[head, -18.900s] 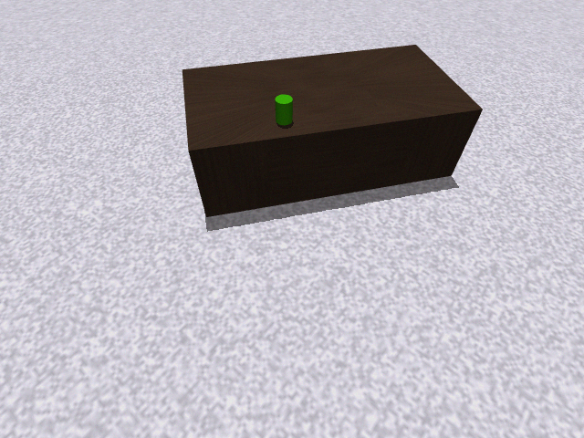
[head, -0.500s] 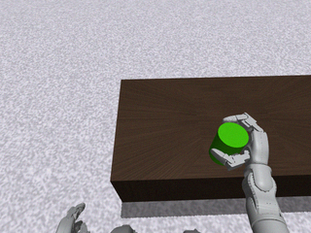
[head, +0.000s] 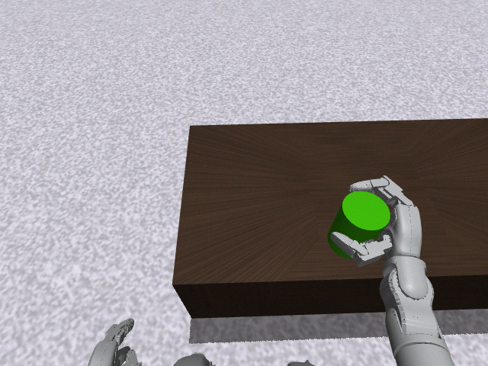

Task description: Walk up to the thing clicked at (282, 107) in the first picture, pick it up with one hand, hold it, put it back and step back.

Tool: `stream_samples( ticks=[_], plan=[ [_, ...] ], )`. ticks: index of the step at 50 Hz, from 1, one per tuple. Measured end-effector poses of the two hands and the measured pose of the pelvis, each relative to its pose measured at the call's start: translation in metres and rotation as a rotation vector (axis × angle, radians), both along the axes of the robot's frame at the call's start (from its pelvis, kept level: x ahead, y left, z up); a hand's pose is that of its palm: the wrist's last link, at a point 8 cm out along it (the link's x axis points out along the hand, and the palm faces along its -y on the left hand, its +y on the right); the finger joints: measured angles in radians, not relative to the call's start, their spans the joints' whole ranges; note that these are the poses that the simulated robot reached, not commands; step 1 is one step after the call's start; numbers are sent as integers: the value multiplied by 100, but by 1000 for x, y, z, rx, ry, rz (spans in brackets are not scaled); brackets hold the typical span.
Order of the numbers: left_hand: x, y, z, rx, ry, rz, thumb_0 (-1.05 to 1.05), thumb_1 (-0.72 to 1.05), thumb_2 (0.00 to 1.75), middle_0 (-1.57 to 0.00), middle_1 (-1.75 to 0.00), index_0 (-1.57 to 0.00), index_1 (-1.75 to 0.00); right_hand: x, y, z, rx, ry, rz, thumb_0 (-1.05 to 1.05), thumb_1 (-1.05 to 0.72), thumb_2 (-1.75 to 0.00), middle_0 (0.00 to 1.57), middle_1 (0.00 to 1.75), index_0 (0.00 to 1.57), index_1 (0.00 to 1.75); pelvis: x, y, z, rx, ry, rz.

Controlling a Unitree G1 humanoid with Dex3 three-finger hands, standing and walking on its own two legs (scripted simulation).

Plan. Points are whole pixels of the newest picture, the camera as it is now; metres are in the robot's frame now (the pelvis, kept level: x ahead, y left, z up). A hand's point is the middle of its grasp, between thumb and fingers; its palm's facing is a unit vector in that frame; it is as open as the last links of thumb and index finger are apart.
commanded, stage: crouch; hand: right
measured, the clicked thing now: (355, 226) +0.32 -0.17 +0.04
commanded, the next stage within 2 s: lower in 1.16 s
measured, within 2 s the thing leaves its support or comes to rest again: neither
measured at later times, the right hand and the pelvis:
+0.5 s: hand (337, 219) +0.40 -0.19 -0.08, palm faces +0.14 +0.99 -0.02, open 10.3 cm; pelvis -0.03 +0.00 -0.10, yaw +1 degrees
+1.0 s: hand (327, 220) +0.45 -0.19 -0.16, palm faces +0.16 +0.99 -0.02, open 10.3 cm; pelvis -0.05 +0.00 -0.17, yaw +1 degrees
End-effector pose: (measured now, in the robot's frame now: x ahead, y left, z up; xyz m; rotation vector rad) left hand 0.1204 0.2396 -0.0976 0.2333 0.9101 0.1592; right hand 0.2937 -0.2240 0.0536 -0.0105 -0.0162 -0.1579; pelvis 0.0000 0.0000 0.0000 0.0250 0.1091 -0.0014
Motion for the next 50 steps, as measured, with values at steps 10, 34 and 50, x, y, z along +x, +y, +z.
stream_samples(
  ticks=[10, 34, 50],
  plan=[
    [-6, 2, -13, 17, 19, -26, 1, 93, 89, -20, -29, -21, -28, 13, 1, -42, 30, 54, -6, -1, 49, -112, 76, 111, 74, 110, -11, 0, -14, -4, 67, 2],
    [-92, 25, -140, 36, 333, 32, 1, 91, 90, -20, -30, -20, -29, 101, -10, -170, 7, 48, 18, -1, 49, -112, 75, 112, 74, 110, -35, -1, -124, -1, 382, 13],
    [-107, 34, -181, 65, 370, 26, 1, 90, 90, -20, -29, -19, -29, 123, -16, -211, -2, 27, -5, -1, 49, -112, 76, 112, 74, 110, -51, 2, -168, 9, 454, 12]
  ],
)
